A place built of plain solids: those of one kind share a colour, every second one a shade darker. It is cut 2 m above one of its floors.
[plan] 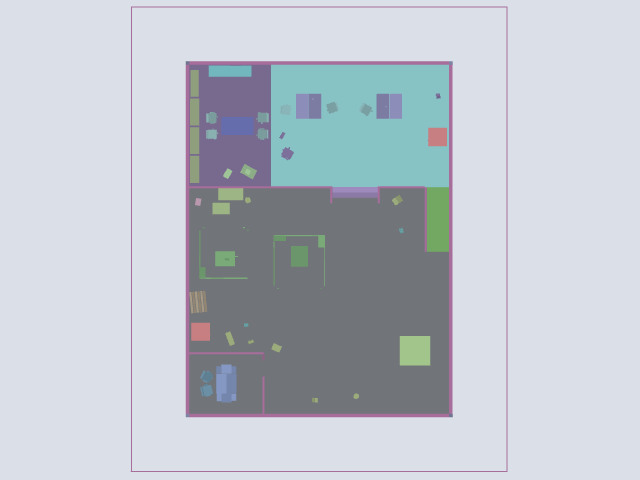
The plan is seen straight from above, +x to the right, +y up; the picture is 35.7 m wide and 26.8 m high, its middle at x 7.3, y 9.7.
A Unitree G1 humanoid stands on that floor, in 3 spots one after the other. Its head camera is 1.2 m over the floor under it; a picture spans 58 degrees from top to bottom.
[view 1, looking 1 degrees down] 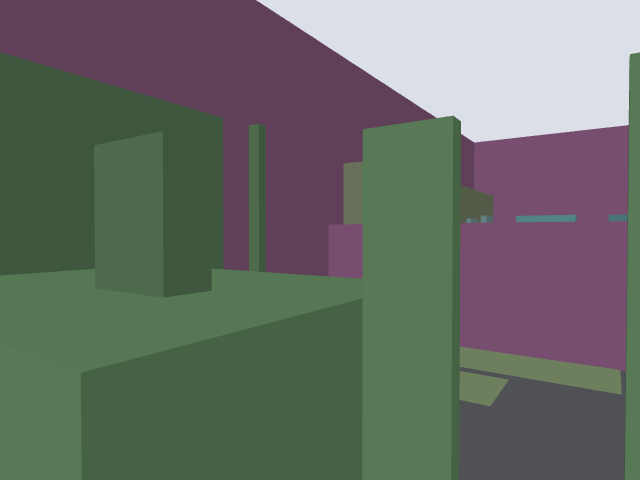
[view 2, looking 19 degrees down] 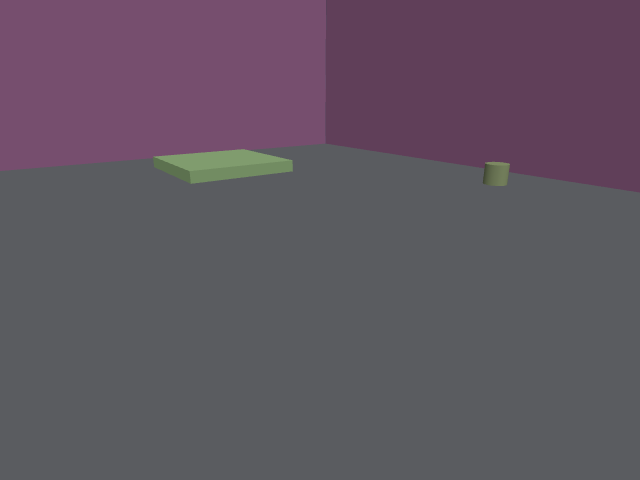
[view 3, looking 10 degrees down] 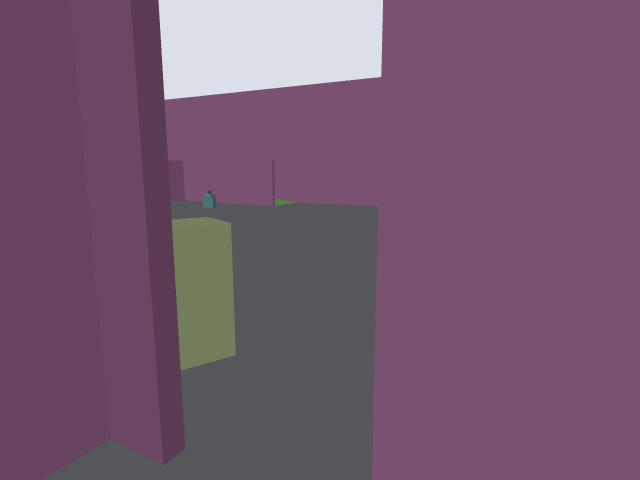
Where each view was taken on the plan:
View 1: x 2.95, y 8.03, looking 124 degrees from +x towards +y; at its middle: wall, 5.28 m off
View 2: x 6.00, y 6.35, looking -36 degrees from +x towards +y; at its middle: ground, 3.69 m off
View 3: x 3.05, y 1.65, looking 30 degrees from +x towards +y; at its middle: ground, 6.91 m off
